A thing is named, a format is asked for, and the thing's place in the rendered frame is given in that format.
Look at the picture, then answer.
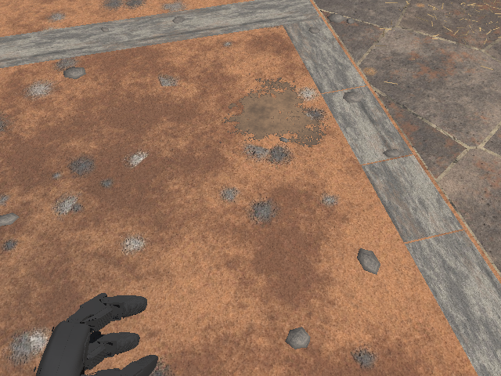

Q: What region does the robot left hand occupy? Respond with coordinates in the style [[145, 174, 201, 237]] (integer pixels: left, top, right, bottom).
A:
[[34, 293, 158, 376]]

